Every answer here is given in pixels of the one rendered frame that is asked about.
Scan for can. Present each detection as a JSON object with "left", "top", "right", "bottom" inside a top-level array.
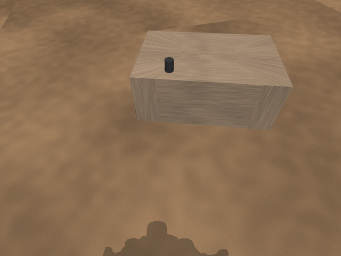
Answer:
[{"left": 165, "top": 57, "right": 174, "bottom": 73}]

